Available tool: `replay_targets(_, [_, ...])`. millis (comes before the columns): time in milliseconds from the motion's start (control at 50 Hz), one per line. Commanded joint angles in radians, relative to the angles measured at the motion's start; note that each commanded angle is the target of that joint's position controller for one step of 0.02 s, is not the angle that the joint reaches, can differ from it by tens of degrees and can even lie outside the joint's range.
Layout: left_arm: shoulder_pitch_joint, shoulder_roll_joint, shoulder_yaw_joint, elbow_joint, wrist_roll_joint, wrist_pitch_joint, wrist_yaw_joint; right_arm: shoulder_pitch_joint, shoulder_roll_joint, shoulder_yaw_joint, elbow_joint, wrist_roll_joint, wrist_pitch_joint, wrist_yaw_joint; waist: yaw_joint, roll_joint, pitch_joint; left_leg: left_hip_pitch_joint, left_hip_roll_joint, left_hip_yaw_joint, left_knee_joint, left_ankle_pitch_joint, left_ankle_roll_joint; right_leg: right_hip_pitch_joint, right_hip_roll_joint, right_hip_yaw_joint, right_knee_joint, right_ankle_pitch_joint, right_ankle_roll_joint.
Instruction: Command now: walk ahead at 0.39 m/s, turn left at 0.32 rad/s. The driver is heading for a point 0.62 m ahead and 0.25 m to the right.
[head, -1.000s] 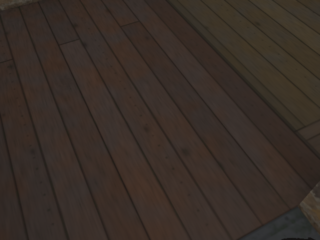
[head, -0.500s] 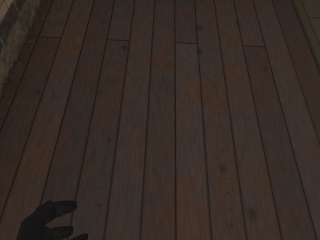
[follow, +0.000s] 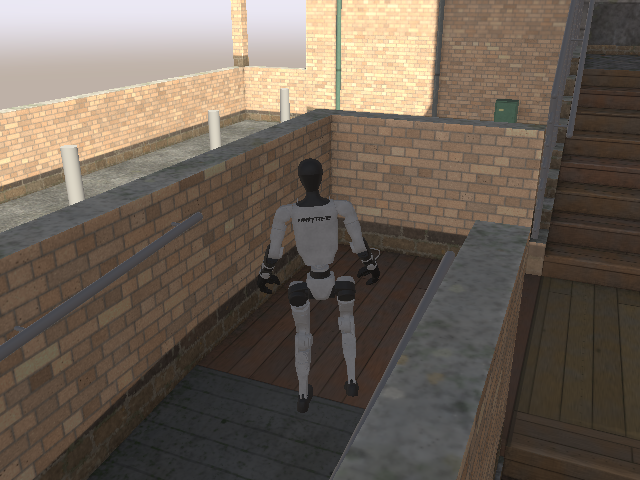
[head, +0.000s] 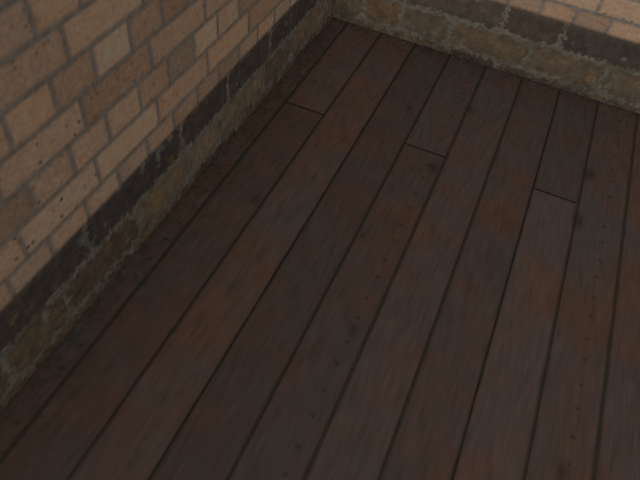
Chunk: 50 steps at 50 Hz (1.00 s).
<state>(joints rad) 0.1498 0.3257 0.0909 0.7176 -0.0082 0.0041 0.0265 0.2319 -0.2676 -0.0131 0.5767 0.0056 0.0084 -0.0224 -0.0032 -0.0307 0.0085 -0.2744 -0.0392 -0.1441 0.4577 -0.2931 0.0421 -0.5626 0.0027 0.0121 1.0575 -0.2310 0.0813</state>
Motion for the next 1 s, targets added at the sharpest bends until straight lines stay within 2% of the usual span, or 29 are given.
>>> replay_targets(20, [-0.12,0.077,0.007,-0.104,-0.008,-0.051,-0.024,0.066,-0.191,-0.059,-0.024,0.001,-0.032,-0.003,-0.055,0.213,-0.04,0.238,0.271,-0.334,-0.243,-0.276,0.171,-0.142,-0.045,0.039,-0.183,0.015,-0.014])
replay_targets(120, [-0.11,0.057,-0.016,-0.098,-0.022,-0.072,-0.043,0.072,-0.2,-0.064,0.002,0.003,-0.072,0.016,-0.075,0.198,0.024,0.199,0.309,-0.252,-0.286,-0.259,0.166,-0.089,-0.069,0.005,-0.284,0.014,-0.066])
replay_targets(140, [-0.122,0.062,-0.014,-0.096,0.055,-0.027,-0.07,0.136,-0.214,-0.071,0.03,-0.071,-0.054,0.032,-0.101,0.197,-0.006,0.193,0.258,-0.185,-0.313,-0.31,0.142,-0.058,-0.015,-0.04,-0.275,-0.032,-0.062])
replay_targets(180, [-0.129,0.063,-0.013,-0.117,0.029,-0.005,-0.091,0.123,-0.203,-0.075,0.036,-0.068,-0.051,0.038,-0.091,0.209,0.034,0.178,0.273,-0.143,-0.309,-0.28,0.122,-0.061,-0.02,-0.026,-0.274,-0.045,-0.078])
replay_targets(280, [-0.004,0.077,-0.021,-0.12,0.013,0.004,-0.11,-0.016,-0.213,-0.088,0.027,-0.058,-0.068,0.025,0.027,0.164,0.015,0.054,0.316,-0.019,-0.289,-0.244,0.09,0.2,-0.042,-0.103,-0.373,-0.124,-0.178])
replay_targets(300, [0.104,0.08,-0.017,-0.083,0.015,0.001,-0.105,-0.052,-0.207,-0.087,0.026,-0.052,-0.067,0.024,0.089,0.118,-0.009,-0.018,0.281,0.057,-0.177,-0.161,0.075,0.367,0.001,-0.145,-0.448,-0.087,-0.197])
replay_targets(320, [0.293,0.119,0.002,-0.007,0.022,-0.01,-0.095,-0.042,-0.183,-0.078,0.033,-0.062,-0.065,0.019,0.161,-0.006,-0.077,-0.099,0.2,0.169,0.125,0.061,0.06,0.585,0.075,-0.152,-0.488,-0.168,-0.202])
replay_targets(340, [0.465,0.208,0.023,0.032,0.036,-0.023,-0.084,-0.075,-0.118,-0.055,0.003,-0.076,-0.07,0.016,0.218,-0.228,-0.102,-0.322,0.099,0.274,0.577,0.099,0.016,0.738,-0.099,0.19,-0.625,-0.457,-0.254])
replay_targets(360, [0.38,0.255,0.013,-0.027,0.027,-0.03,-0.087,-0.132,-0.034,-0.025,-0.074,-0.079,-0.079,0.025,0.145,-0.38,-0.048,-0.691,-0.04,0.163,0.765,-0.228,-0.015,0.759,-0.242,0.73,-0.86,-0.719,-0.346])
replay_targets(380, [0.278,0.229,0.018,-0.062,0.022,-0.027,-0.08,-0.174,-0.094,-0.033,-0.088,-0.089,-0.094,0.033,0.125,-0.232,0.002,-0.804,0.024,0.065,0.842,-0.136,-0.023,0.731,-0.305,0.852,-0.934,-0.69,-0.396])
replay_targets(400, [0.249,0.2,0.014,-0.076,0.023,-0.029,-0.07,-0.178,-0.157,-0.046,-0.069,-0.088,-0.106,0.044,0.098,-0.07,0.015,-0.772,0.076,0.056,0.825,-0.037,-0.026,0.68,-0.291,0.739,-0.878,-0.572,-0.394])
replay_targets(420, [0.249,0.19,0.014,-0.067,0.021,-0.03,-0.059,-0.14,-0.158,-0.047,-0.045,-0.086,-0.11,0.048,0.066,0.011,0.04,-0.703,0.106,0.069,0.778,0.008,-0.044,0.592,-0.25,0.618,-0.85,-0.461,-0.375])
replay_targets(480, [0.257,0.15,0.0,-0.052,0.019,-0.055,-0.042,-0.118,-0.143,-0.037,-0.018,-0.082,-0.071,0.062,0.027,-0.032,0.091,-0.555,0.122,0.116,0.639,0.071,-0.083,0.424,-0.12,0.441,-0.929,-0.293,-0.346])
replay_targets(560, [0.333,0.121,-0.005,0.002,0.0,-0.074,-0.036,-0.278,-0.11,-0.015,-0.051,-0.061,-0.049,0.069,0.065,-0.009,0.121,-0.497,0.059,0.17,0.391,0.219,-0.109,0.423,-0.052,0.352,-0.927,0.146,-0.341])
replay_targets(640, [0.384,0.146,0.004,0.052,0.0,-0.078,-0.024,-0.408,-0.084,0.006,-0.1,-0.046,-0.065,0.072,0.109,-0.049,0.079,-0.394,0.021,0.184,0.192,0.296,-0.072,0.524,-0.092,0.382,-0.876,0.533,-0.316])
replay_targets(680, [0.315,0.171,0.008,0.051,-0.004,-0.081,-0.017,-0.331,-0.109,-0.001,-0.086,-0.04,-0.071,0.058,0.046,-0.054,0.027,-0.178,-0.016,0.18,0.098,0.275,-0.041,0.514,-0.085,0.354,-0.795,0.795,-0.273])
replay_targets(700, [0.298,0.202,0.015,0.051,-0.005,-0.085,-0.018,-0.213,-0.153,-0.019,-0.054,-0.04,-0.072,0.043,-0.009,-0.057,-0.063,0.028,-0.046,0.179,0.112,0.212,-0.026,0.488,-0.079,0.35,-0.669,0.978,-0.243])
replay_targets(720, [0.265,0.237,0.022,0.052,0.006,-0.091,-0.024,-0.003,-0.201,-0.043,-0.001,-0.028,-0.073,0.021,-0.119,-0.058,-0.176,0.268,-0.036,0.181,0.123,0.165,-0.01,0.437,-0.074,0.336,-0.458,1.017,-0.226])
replay_targets(740, [0.219,0.205,0.016,0.048,0.02,-0.104,-0.026,0.235,-0.243,-0.07,0.058,-0.034,-0.073,-0.006,-0.233,-0.045,-0.268,0.525,0.059,0.123,0.161,0.06,0.01,0.299,-0.032,0.306,-0.203,0.883,-0.217])
replay_targets(760, [0.272,0.031,-0.023,0.028,0.011,-0.111,-0.025,0.359,-0.305,-0.089,0.081,-0.082,-0.083,-0.023,-0.204,0.199,-0.375,0.725,0.333,-0.235,0.073,-0.314,0.073,0.094,0.079,0.218,0.19,0.164,-0.198])
replay_targets(780, [0.366,0.013,-0.041,-0.006,-0.02,-0.101,-0.032,0.248,-0.338,-0.093,0.067,-0.084,-0.083,-0.009,-0.093,0.426,-0.456,0.73,0.507,-0.772,-0.136,-0.183,0.185,-0.062,0.163,0.153,0.374,-0.239,-0.172])
replay_targets(800, [0.285,0.087,-0.031,0.027,0.015,-0.084,-0.022,0.134,-0.227,-0.081,0.054,-0.063,-0.084,0.002,-0.088,0.225,-0.289,0.581,0.439,-0.633,-0.117,-0.041,0.2,-0.102,0.072,0.135,0.383,-0.144,-0.178])
replay_targets(820, [0.213,0.091,-0.029,0.028,0.032,-0.074,-0.028,0.093,-0.145,-0.061,0.067,-0.052,-0.09,0.01,-0.078,0.1,-0.175,0.432,0.41,-0.448,-0.084,0.218,0.211,-0.082,0.038,0.118,0.358,-0.097,-0.169])
replay_targets(840, [0.163,0.071,-0.033,0.019,0.043,-0.065,-0.034,0.094,-0.101,-0.049,0.094,-0.057,-0.094,0.015,-0.064,0.035,-0.109,0.336,0.371,-0.325,-0.08,0.449,0.204,-0.075,0.02,0.101,0.326,-0.117,-0.162])
replay_targets(860, [0.1,0.051,-0.038,-0.037,-0.024,-0.072,-0.028,0.077,-0.09,-0.052,0.089,0.001,-0.124,0.018,-0.07,0.096,-0.066,0.323,0.319,-0.217,-0.117,0.618,0.193,-0.083,-0.023,0.139,0.326,-0.185,-0.136])
replay_targets(880, [0.078,0.051,-0.041,-0.055,-0.041,-0.069,-0.029,0.07,-0.082,-0.047,0.118,0.004,-0.142,0.021,-0.04,0.111,-0.048,0.292,0.315,-0.169,-0.139,0.676,0.183,-0.093,-0.037,0.145,0.286,-0.186,-0.134])
replay_targets(920, [0.058,0.022,-0.052,-0.079,-0.03,-0.055,-0.031,0.031,-0.069,-0.043,0.139,0.012,-0.155,0.025,0.009,0.085,0.006,0.217,0.309,-0.092,-0.185,0.726,0.171,-0.095,-0.053,0.146,0.11,-0.192,-0.122])
replay_targets(960, [0.022,-0.012,-0.076,-0.105,0.001,-0.059,-0.045,-0.064,-0.138,-0.057,0.134,0.02,-0.151,0.021,0.043,0.072,0.054,0.06,0.266,0.033,-0.236,0.798,0.164,-0.004,-0.048,0.072,-0.161,-0.088,-0.093])
replay_targets(1000, [0.006,-0.012,-0.085,-0.096,0.011,-0.08,-0.074,-0.057,-0.196,-0.075,0.142,0.018,-0.146,0.014,0.027,0.101,-0.018,-0.007,0.182,0.141,-0.24,0.743,0.128,0.22,-0.004,0.004,-0.381,0.213,-0.088])
